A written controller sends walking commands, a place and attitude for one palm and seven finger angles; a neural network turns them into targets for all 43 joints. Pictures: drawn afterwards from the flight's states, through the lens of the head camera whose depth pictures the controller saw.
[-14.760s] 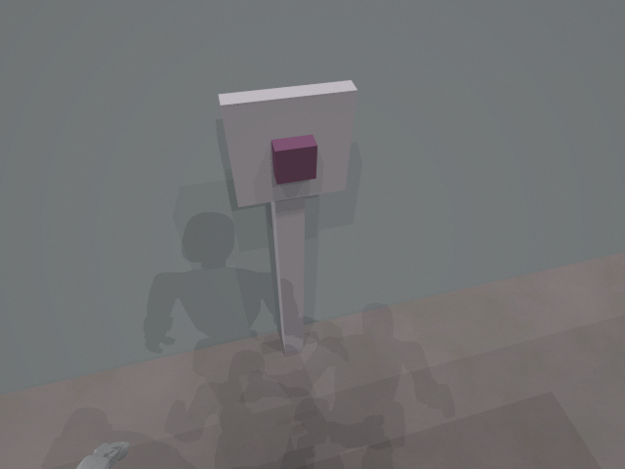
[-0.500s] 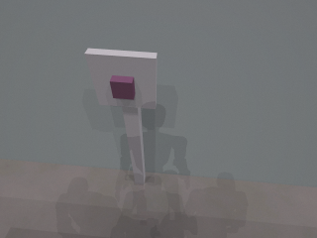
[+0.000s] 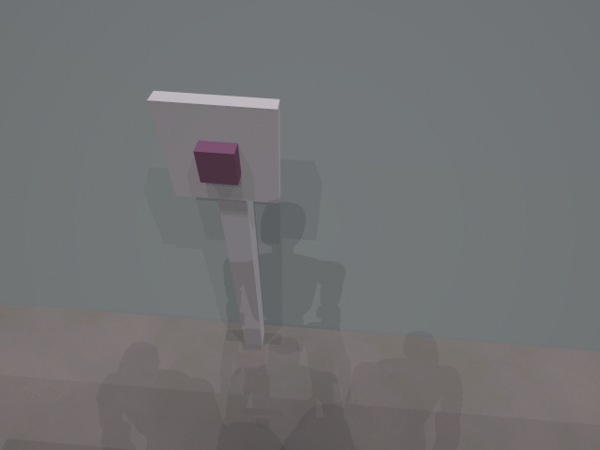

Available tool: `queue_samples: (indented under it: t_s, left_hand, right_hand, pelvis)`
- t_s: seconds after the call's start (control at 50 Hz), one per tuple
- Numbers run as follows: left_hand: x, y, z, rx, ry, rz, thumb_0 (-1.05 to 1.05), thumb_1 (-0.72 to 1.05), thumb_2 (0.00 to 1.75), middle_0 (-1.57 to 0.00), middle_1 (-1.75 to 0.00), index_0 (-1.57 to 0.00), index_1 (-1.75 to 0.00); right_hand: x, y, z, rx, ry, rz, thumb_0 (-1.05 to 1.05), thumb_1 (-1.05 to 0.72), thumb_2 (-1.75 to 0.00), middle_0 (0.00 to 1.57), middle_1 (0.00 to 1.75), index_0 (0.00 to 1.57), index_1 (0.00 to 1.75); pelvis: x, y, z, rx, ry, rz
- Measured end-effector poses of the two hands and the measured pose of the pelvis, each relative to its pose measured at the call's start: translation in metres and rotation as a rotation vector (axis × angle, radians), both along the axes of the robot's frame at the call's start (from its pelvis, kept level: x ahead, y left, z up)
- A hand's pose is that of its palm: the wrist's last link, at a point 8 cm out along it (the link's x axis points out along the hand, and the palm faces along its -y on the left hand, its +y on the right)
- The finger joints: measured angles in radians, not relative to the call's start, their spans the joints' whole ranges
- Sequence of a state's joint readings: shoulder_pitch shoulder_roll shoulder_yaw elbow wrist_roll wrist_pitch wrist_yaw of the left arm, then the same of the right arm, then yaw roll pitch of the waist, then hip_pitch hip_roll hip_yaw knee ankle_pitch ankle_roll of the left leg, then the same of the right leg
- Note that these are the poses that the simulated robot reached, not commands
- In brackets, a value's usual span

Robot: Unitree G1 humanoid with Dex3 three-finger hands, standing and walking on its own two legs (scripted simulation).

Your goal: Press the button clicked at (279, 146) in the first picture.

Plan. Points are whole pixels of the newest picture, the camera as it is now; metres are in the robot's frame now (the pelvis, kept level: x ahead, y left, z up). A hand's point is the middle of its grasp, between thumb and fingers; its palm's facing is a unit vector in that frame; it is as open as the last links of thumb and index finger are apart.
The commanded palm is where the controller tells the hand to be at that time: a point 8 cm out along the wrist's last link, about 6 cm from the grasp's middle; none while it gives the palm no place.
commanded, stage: come to a stop and stand still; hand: left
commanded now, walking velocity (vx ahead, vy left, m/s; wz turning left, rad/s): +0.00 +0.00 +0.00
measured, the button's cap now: (219, 162) +0.54 +0.17 +0.08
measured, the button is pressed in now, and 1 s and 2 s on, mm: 0 0 0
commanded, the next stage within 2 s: look again from close up in 0.02 s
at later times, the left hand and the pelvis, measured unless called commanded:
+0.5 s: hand out of the picture +0.02 +0.18 -0.19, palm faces +0.02 -0.99 -0.16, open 7.4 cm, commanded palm none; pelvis +0.01 +0.02 -0.01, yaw +0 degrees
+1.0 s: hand out of the picture -0.07 +0.19 -0.18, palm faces +0.05 -0.98 -0.17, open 7.4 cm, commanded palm none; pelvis -0.01 +0.01 +0.00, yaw +0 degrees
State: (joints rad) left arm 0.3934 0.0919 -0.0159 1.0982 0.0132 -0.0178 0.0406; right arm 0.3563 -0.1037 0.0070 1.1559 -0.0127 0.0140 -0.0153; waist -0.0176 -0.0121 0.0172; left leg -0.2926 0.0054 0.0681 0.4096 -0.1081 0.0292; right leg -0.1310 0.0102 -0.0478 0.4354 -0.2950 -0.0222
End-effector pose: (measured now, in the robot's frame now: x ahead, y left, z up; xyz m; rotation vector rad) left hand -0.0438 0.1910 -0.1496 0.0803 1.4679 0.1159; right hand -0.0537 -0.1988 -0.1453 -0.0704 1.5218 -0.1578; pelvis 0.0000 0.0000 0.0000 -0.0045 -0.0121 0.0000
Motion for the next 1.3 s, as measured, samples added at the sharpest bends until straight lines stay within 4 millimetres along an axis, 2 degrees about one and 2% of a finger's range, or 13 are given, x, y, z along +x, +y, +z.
queue_samples:
  t_s: [0.12, 0.2, 0.48, 0.56, 0.64, 0.74, 0.86, 1.02, 1.1, 1.16, 1.2, 1.3]
  left_hand:
    - [-0.003, -0.003, 0.001, 0.004, 0.014, 0.01, 0.0, 0.91, 0.9, -0.2, -0.29, -0.2, -0.3]
    - [0.0, -0.001, 0.0, 0.018, 0.007, -0.014, 0.0, 0.91, 0.9, -0.2, -0.29, -0.2, -0.3]
    - [0.059, 0.038, -0.012, 0.044, -0.158, -0.027, 0.0, 0.91, 0.9, -0.2, -0.29, -0.19, -0.3]
    - [0.064, 0.046, -0.012, 0.043, -0.178, -0.033, 0.0, 0.91, 0.9, -0.2, -0.29, -0.19, -0.3]
    - [0.059, 0.053, -0.011, 0.043, -0.175, -0.034, 0.0, 0.91, 0.9, -0.2, -0.29, -0.19, -0.3]
    - [0.043, 0.061, -0.01, 0.05, -0.144, -0.026, 0.0, 0.91, 0.9, -0.2, -0.29, -0.2, -0.3]
    - [0.012, 0.062, -0.008, 0.049, -0.058, -0.022, 0.0, 0.91, 0.9, -0.2, -0.29, -0.19, -0.3]
    - [-0.033, 0.042, -0.002, 0.039, 0.034, 0.027, 0.0, 0.91, 0.9, -0.2, -0.29, -0.19, -0.3]
    - [-0.046, 0.028, -0.008, 0.013, 0.075, 0.05, 0.0, 0.91, 0.9, -0.2, -0.29, -0.19, -0.3]
    - [-0.044, 0.019, -0.019, -0.023, 0.093, 0.048, 0.0, 0.91, 0.9, -0.2, -0.29, -0.19, -0.3]
    - [-0.035, 0.013, -0.022, -0.04, 0.091, 0.028, 0.0, 0.91, 0.9, -0.2, -0.29, -0.19, -0.3]
    - [0.005, 0.002, -0.015, -0.035, 0.007, -0.011, 0.0, 0.91, 0.9, -0.2, -0.29, -0.19, -0.3]
  right_hand:
    - [0.006, 0.006, -0.003, 0.021, -0.01, -0.002, 0.0, -0.91, -0.89, 0.2, 0.3, 0.2, 0.3]
    - [0.025, 0.005, -0.008, 0.023, -0.062, 0.025, 0.0, -0.91, -0.89, 0.2, 0.3, 0.2, 0.3]
    - [0.083, -0.014, 0.006, -0.1, -0.227, 0.074, 0.02, -0.93, -0.89, 0.2, 0.3, 0.2, 0.3]
    - [0.094, -0.012, 0.012, -0.11, -0.264, 0.089, 0.01, -0.92, -0.89, 0.2, 0.3, 0.2, 0.3]
    - [0.1, -0.008, 0.015, -0.11, -0.282, 0.102, 0.0, -0.92, -0.89, 0.2, 0.3, 0.2, 0.3]
    - [0.099, -0.004, 0.017, -0.106, -0.278, 0.114, 0.0, -0.92, -0.89, 0.2, 0.3, 0.2, 0.3]
    - [0.089, -0.005, 0.014, -0.102, -0.252, 0.096, 0.0, -0.92, -0.89, 0.2, 0.3, 0.2, 0.3]
    - [0.069, -0.021, 0.011, -0.1, -0.193, 0.078, 0.0, -0.91, -0.89, 0.2, 0.3, 0.2, 0.3]
    - [0.067, -0.025, 0.012, -0.112, -0.185, 0.074, 0.0, -0.91, -0.89, 0.2, 0.3, 0.2, 0.3]
    - [0.069, -0.023, 0.01, -0.124, -0.19, 0.067, 0.0, -0.91, -0.89, 0.2, 0.3, 0.2, 0.3]
    - [0.068, -0.022, 0.01, -0.125, -0.196, 0.051, 0.0, -0.91, -0.89, 0.2, 0.3, 0.2, 0.3]
    - [0.059, -0.022, 0.007, -0.1, -0.176, 0.02, 0.0, -0.92, -0.89, 0.2, 0.3, 0.2, 0.3]
  pelvis:
    - [0.003, -0.003, -0.001, 0.001, 0.004, -0.001]
    - [0.003, 0.001, -0.005, -0.026, 0.006, 0.002]
    - [0.01, 0.016, -0.009, -0.02, -0.008, 0.004]
    - [0.007, 0.02, -0.008, -0.022, -0.007, 0.004]
    - [0.003, 0.024, -0.007, -0.024, -0.004, 0.006]
    - [-0.001, 0.028, -0.005, -0.024, 0.0, 0.01]
    - [-0.004, 0.027, -0.005, -0.016, 0.012, 0.004]
    - [-0.005, 0.012, -0.004, -0.021, 0.019, 0.0]
    - [0.002, 0.007, -0.006, -0.032, 0.016, 0.008]
    - [0.009, 0.007, -0.011, -0.033, 0.009, 0.011]
    - [0.012, 0.005, -0.012, -0.02, 0.009, -0.008]
    - [0.011, 0.0, -0.008, -0.006, 0.008, -0.021]
